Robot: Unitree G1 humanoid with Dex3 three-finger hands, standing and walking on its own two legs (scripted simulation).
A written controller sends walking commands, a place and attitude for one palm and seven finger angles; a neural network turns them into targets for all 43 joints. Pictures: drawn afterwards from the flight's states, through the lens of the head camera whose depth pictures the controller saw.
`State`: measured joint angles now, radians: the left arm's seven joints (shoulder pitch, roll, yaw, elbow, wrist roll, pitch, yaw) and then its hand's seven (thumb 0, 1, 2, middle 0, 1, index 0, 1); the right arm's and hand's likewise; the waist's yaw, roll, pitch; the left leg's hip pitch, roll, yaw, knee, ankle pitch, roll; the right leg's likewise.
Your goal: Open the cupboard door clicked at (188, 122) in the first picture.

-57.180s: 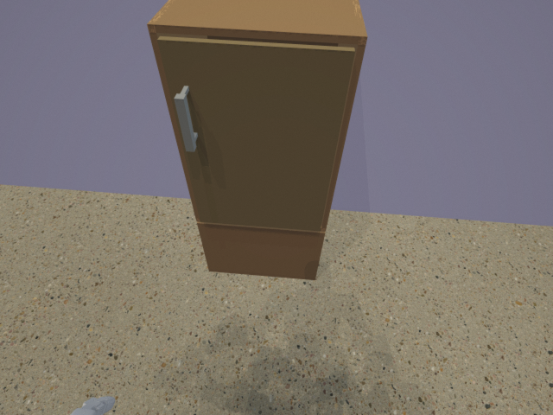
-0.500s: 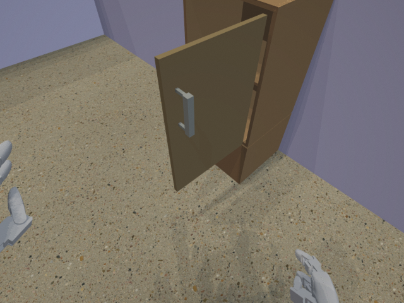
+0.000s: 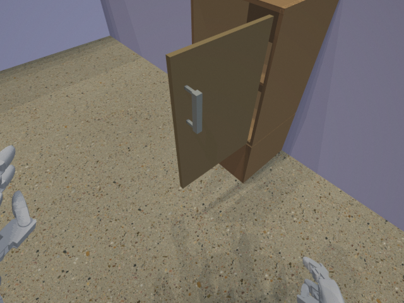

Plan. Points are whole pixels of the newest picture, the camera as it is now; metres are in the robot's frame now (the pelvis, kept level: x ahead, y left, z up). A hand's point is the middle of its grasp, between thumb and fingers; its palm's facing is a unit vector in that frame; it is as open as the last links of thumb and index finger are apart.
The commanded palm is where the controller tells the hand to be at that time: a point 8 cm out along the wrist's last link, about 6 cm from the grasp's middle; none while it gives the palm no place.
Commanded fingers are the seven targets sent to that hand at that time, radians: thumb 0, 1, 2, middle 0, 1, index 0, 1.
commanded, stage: stop stepping back and stand still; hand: left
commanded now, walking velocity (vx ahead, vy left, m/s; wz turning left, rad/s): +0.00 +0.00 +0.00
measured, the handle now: (192, 109) +0.63 +0.07 +0.01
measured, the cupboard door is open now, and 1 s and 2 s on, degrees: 88 88 88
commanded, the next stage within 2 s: let the arm hang, fingers relaxed in 0.14 s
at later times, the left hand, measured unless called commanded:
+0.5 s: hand out of the picture +0.10 +0.18 -0.15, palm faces -0.05 -0.97 -0.26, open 7.4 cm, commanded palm none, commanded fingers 0.00 0.90 0.90 -0.20 -0.30 -0.20 -0.30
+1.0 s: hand out of the picture +0.00 +0.16 -0.17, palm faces +0.05 -0.97 -0.24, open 7.3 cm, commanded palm none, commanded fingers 0.00 0.90 0.90 -0.20 -0.30 -0.20 -0.30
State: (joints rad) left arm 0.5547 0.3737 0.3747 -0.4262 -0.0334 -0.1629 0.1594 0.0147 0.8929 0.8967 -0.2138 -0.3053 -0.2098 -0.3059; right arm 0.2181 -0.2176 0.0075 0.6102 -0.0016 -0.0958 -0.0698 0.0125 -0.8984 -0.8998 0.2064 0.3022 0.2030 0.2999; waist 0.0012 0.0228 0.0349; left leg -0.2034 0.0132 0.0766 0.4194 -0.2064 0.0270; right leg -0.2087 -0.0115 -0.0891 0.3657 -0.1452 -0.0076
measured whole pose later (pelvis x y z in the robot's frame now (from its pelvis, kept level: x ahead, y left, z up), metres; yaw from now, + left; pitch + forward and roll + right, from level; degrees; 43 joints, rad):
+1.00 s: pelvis +0.01 -0.03 +0.00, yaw +1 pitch -1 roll +0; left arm 0.27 0.15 0.02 1.14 0.01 0.01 0.02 0.00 0.92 0.90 -0.20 -0.30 -0.20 -0.30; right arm 0.32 -0.13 0.02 1.12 -0.03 0.02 -0.02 0.00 -0.90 -0.90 0.20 0.30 0.20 0.30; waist -0.01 0.05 0.05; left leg -0.18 0.02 0.05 0.42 -0.22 -0.01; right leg -0.20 0.00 -0.12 0.43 -0.21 -0.05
